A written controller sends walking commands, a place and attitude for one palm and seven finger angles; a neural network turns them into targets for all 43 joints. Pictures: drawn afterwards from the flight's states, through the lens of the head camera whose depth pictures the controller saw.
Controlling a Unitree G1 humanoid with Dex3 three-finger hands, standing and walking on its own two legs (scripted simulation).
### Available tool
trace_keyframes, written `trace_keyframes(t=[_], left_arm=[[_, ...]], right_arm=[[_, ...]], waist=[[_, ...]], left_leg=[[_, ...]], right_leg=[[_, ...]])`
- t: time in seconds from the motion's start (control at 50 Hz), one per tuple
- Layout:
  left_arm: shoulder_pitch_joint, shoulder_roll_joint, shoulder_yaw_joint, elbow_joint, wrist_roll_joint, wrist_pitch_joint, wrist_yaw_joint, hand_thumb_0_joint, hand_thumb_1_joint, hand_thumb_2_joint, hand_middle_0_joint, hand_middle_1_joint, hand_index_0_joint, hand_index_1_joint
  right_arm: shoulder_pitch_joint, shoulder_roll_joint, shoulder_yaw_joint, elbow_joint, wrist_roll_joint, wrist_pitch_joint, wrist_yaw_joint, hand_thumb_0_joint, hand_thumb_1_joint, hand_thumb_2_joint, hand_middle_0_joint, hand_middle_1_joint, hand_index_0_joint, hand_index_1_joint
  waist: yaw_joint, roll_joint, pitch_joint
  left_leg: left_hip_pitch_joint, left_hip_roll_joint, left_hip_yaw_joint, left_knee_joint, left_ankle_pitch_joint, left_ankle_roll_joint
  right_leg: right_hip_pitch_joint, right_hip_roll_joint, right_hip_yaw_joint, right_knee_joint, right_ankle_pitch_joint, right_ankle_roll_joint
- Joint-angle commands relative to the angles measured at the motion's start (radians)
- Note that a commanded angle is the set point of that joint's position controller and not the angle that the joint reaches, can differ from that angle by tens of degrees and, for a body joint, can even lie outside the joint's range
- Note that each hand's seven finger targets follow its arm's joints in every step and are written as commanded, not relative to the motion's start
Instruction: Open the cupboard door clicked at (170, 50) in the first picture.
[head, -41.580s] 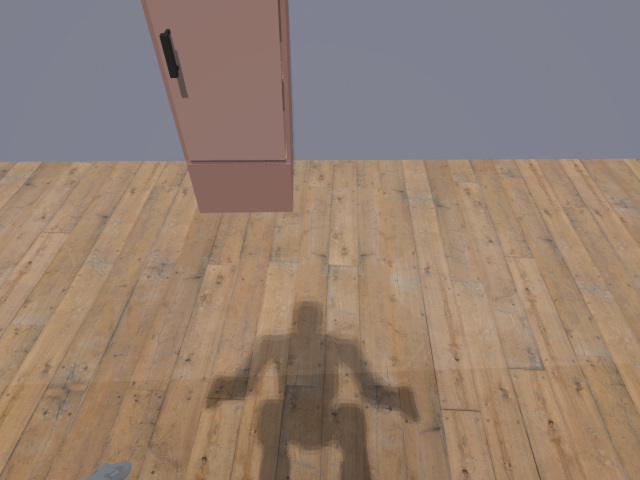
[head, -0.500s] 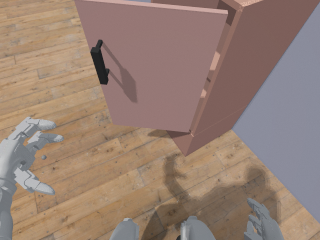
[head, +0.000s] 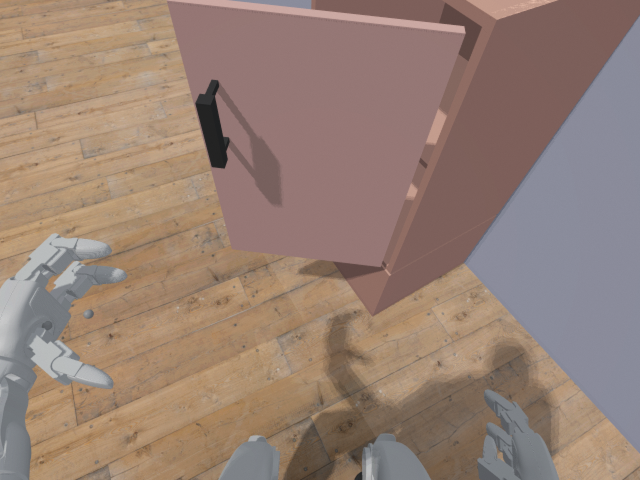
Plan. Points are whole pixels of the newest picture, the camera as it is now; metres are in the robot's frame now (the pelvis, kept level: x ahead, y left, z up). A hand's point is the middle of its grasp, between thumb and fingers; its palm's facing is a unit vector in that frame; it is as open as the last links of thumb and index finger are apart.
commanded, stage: move the hooked fingers beside the handle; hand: left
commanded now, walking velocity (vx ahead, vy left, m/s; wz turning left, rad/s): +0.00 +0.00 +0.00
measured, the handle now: (216, 125) +0.61 +0.20 +0.04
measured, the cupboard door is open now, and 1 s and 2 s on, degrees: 52 52 52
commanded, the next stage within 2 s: none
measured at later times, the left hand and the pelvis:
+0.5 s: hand (117, 254) +0.36 +0.27 +0.05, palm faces -0.07 -1.00 -0.02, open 14.0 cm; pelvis +0.00 +0.01 +0.00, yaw +0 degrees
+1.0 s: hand (143, 198) +0.45 +0.27 +0.05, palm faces -0.08 -1.00 -0.01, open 14.0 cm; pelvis -0.01 +0.00 -0.02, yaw -2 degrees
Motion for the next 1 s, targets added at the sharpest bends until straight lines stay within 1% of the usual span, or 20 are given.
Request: trace_keyframes(t=[0.0, 0.1, 0.12, 0.18, 0.22, 0.28, 0.32, 0.34, 0.38, 0.46, 0.54, 0.58, 0.62, 0.68, 0.72, 0.8, 0.82, 0.9, 0.92, 0.98], left_arm=[[-0.299, 0.225, 0.032, -0.193, -0.015, -0.067, -0.007, 0.0, -0.5, 0.3, -0.3, -1.2, -0.3, -1.2], [-0.425, 0.271, 0.041, -0.14, 0.011, -0.065, -0.001, 0.0, -0.5, 0.3, -0.3, -1.2, -0.3, -1.2], [-0.418, 0.302, 0.066, -0.14, 0.02, -0.064, 0.002, 0.0, -0.5, 0.3, -0.3, -1.2, -0.3, -1.2], [-0.375, 0.3, 0.073, -0.145, 0.026, -0.055, 0.018, 0.0, -0.5, 0.3, -0.3, -1.2, -0.3, -1.2], [-0.384, 0.318, 0.09, -0.119, 0.029, -0.043, 0.027, 0.0, -0.5, 0.3, -0.3, -1.2, -0.3, -1.2], [-0.415, 0.305, 0.086, -0.037, 0.034, -0.027, 0.04, 0.0, -0.5, 0.3, -0.3, -1.2, -0.3, -1.2], [-0.44, 0.3, 0.08, -0.008, 0.038, -0.025, 0.039, 0.0, -0.5, 0.3, -0.3, -1.2, -0.3, -1.2], [-0.487, 0.288, 0.06, 0.007, 0.041, -0.029, 0.039, 0.0, -0.5, 0.3, -0.3, -1.2, -0.3, -1.2], [-0.525, 0.278, 0.038, 0.015, 0.052, -0.041, 0.034, 0.0, -0.5, 0.3, -0.3, -1.2, -0.3, -1.2], [-0.611, 0.327, 0.063, 0.044, 0.062, -0.074, 0.024, 0.0, -0.5, 0.3, -0.3, -1.2, -0.3, -1.2], [-0.742, 0.344, 0.05, 0.118, 0.083, -0.084, 0.026, 0.0, -0.5, 0.3, -0.3, -1.2, -0.3, -1.2], [-0.776, 0.368, 0.067, 0.168, 0.093, -0.083, 0.034, 0.0, -0.5, 0.3, -0.3, -1.2, -0.3, -1.2], [-0.805, 0.437, 0.114, 0.211, 0.105, -0.086, 0.033, 0.0, -0.5, 0.3, -0.3, -1.2, -0.3, -1.2], [-0.869, 0.426, 0.084, 0.253, 0.127, -0.09, 0.033, 0.0, -0.5, 0.3, -0.3, -1.2, -0.3, -1.2], [-0.876, 0.464, 0.11, 0.289, 0.131, -0.093, 0.025, 0.0, -0.5, 0.3, -0.3, -1.2, -0.3, -1.2], [-0.934, 0.494, 0.123, 0.382, 0.132, -0.092, 0.007, 0.0, -0.5, 0.3, -0.3, -1.2, -0.3, -1.2], [-0.953, 0.53, 0.143, 0.405, 0.141, -0.09, 0.004, 0.0, -0.5, 0.3, -0.3, -1.2, -0.3, -1.2], [-1.072, 0.531, 0.111, 0.425, 0.158, -0.104, -0.009, 0.0, -0.5, 0.3, -0.3, -1.2, -0.3, -1.2], [-1.077, 0.573, 0.133, 0.439, 0.171, -0.106, -0.009, 0.0, -0.5, 0.3, -0.3, -1.2, -0.3, -1.2], [-1.155, 0.578, 0.12, 0.5, 0.184, -0.102, -0.007, 0.0, -0.5, 0.3, -0.3, -1.2, -0.3, -1.2]], right_arm=[[0.005, -0.17, -0.075, -0.109, 0.004, -0.056, -0.023, 0.0, -0.9, -0.9, 0.2, 0.3, 0.2, 0.3], [0.014, -0.178, -0.074, -0.081, 0.002, -0.058, -0.035, 0.0, -0.9, -0.9, 0.2, 0.3, 0.2, 0.3], [0.021, -0.178, -0.075, -0.082, 0.002, -0.055, -0.034, 0.0, -0.9, -0.9, 0.2, 0.3, 0.2, 0.3], [0.019, -0.172, -0.076, -0.091, 0.002, -0.046, -0.024, 0.0, -0.9, -0.9, 0.2, 0.3, 0.2, 0.3], [0.028, -0.172, -0.074, -0.088, -0.001, -0.035, -0.018, 0.0, -0.9, -0.9, 0.2, 0.3, 0.2, 0.3], [0.031, -0.174, -0.074, -0.085, 0.001, -0.016, -0.014, 0.0, -0.9, -0.9, 0.2, 0.3, 0.2, 0.3], [0.042, -0.175, -0.074, -0.087, 0.0, -0.01, -0.011, 0.0, -0.9, -0.9, 0.2, 0.3, 0.2, 0.3], [0.044, -0.177, -0.074, -0.08, 0.001, -0.006, -0.011, 0.0, -0.9, -0.9, 0.2, 0.3, 0.2, 0.3], [0.053, -0.178, -0.076, -0.074, 0.001, 0.0, -0.01, 0.0, -0.9, -0.9, 0.2, 0.3, 0.2, 0.3], [0.081, -0.185, -0.082, -0.048, -0.004, 0.013, -0.011, 0.0, -0.9, -0.9, 0.2, 0.3, 0.2, 0.3], [0.091, -0.186, -0.078, -0.023, -0.005, 0.029, -0.012, 0.0, -0.9, -0.9, 0.2, 0.3, 0.2, 0.3], [0.099, -0.187, -0.078, -0.014, -0.006, 0.037, -0.011, 0.0, -0.9, -0.9, 0.2, 0.3, 0.2, 0.3], [0.11, -0.192, -0.076, -0.01, -0.008, 0.048, -0.011, 0.0, -0.9, -0.9, 0.2, 0.3, 0.2, 0.3], [0.113, -0.186, -0.073, -0.008, -0.009, 0.062, -0.005, 0.0, -0.9, -0.9, 0.2, 0.3, 0.2, 0.3], [0.13, -0.191, -0.074, -0.007, -0.01, 0.073, -0.002, 0.0, -0.9, -0.9, 0.2, 0.3, 0.2, 0.3], [0.149, -0.194, -0.072, -0.001, -0.009, 0.094, -0.001, 0.0, -0.9, -0.9, 0.2, 0.3, 0.2, 0.3], [0.157, -0.201, -0.072, 0.007, -0.01, 0.102, 0.0, 0.0, -0.9, -0.9, 0.2, 0.3, 0.2, 0.3], [0.168, -0.202, -0.071, 0.007, -0.012, 0.118, 0.002, 0.0, -0.9, -0.9, 0.2, 0.3, 0.2, 0.3], [0.178, -0.207, -0.072, 0.018, -0.015, 0.126, 0.002, 0.0, -0.9, -0.9, 0.2, 0.3, 0.2, 0.3], [0.189, -0.211, -0.068, 0.032, -0.016, 0.138, 0.001, 0.0, -0.9, -0.9, 0.2, 0.3, 0.2, 0.3]], waist=[[-0.027, 0.099, -0.252], [-0.023, 0.124, -0.283], [-0.008, 0.139, -0.318], [0.009, 0.158, -0.355], [0.009, 0.143, -0.366], [-0.004, 0.101, -0.313], [-0.005, 0.096, -0.32], [-0.023, 0.085, -0.309], [-0.03, 0.111, -0.319], [-0.034, 0.088, -0.375], [-0.051, 0.118, -0.362], [-0.052, 0.112, -0.354], [-0.043, 0.106, -0.385], [-0.05, 0.14, -0.397], [-0.045, 0.134, -0.435], [-0.064, 0.1, -0.435], [-0.065, 0.086, -0.439], [-0.089, 0.133, -0.449], [-0.082, 0.144, -0.476], [-0.118, 0.112, -0.439]], left_leg=[[0.126, -0.036, 0.009, -0.173, 0.243, 0.026], [0.139, -0.035, -0.003, -0.172, 0.24, 0.02], [0.166, -0.032, -0.007, -0.181, 0.272, 0.015], [0.194, -0.031, -0.006, -0.189, 0.35, 0.008], [0.19, -0.027, -0.006, -0.182, 0.39, 0.005], [0.132, -0.027, 0.001, -0.187, 0.328, 0.008], [0.132, -0.027, 0.005, -0.188, 0.328, 0.01], [0.123, -0.027, 0.008, -0.181, 0.313, 0.014], [0.129, -0.028, 0.01, -0.181, 0.302, 0.015], [0.144, -0.023, 0.004, -0.161, 0.354, 0.017], [0.139, -0.022, 0.0, -0.153, 0.343, 0.017], [0.114, -0.023, 0.004, -0.148, 0.314, 0.021], [0.092, -0.024, 0.011, -0.134, 0.322, 0.025], [0.085, -0.024, 0.015, -0.126, 0.331, 0.026], [0.091, -0.021, 0.018, -0.114, 0.366, 0.027], [0.033, -0.021, 0.027, -0.084, 0.371, 0.038], [0.026, -0.017, 0.025, -0.084, 0.367, 0.037], [0.033, -0.017, 0.02, -0.07, 0.356, 0.043], [0.046, -0.014, 0.017, -0.07, 0.366, 0.039], [0.004, -0.011, 0.009, -0.054, 0.331, 0.045]], right_leg=[[0.152, 0.048, -0.001, -0.113, 0.096, -0.045], [0.131, 0.042, -0.005, -0.101, 0.085, -0.05], [0.143, 0.04, -0.008, -0.099, 0.104, -0.051], [0.168, 0.037, -0.012, -0.095, 0.159, -0.05], [0.173, 0.04, -0.016, -0.088, 0.189, -0.049], [0.165, 0.038, -0.017, -0.097, 0.162, -0.044], [0.167, 0.04, -0.016, -0.099, 0.164, -0.045], [0.155, 0.04, -0.013, -0.101, 0.163, -0.042], [0.142, 0.039, -0.008, -0.103, 0.152, -0.043], [0.157, 0.041, -0.003, -0.091, 0.198, -0.044], [0.118, 0.042, -0.002, -0.083, 0.182, -0.045], [0.119, 0.04, 0.003, -0.088, 0.167, -0.043], [0.148, 0.041, 0.014, -0.079, 0.186, -0.043], [0.141, 0.039, 0.017, -0.071, 0.201, -0.043], [0.154, 0.043, 0.02, -0.062, 0.236, -0.043], [0.166, 0.046, 0.033, -0.052, 0.272, -0.04], [0.166, 0.045, 0.031, -0.052, 0.274, -0.036], [0.12, 0.049, 0.031, -0.042, 0.25, -0.038], [0.119, 0.048, 0.031, -0.042, 0.253, -0.037], [0.082, 0.05, 0.029, -0.043, 0.222, -0.031]])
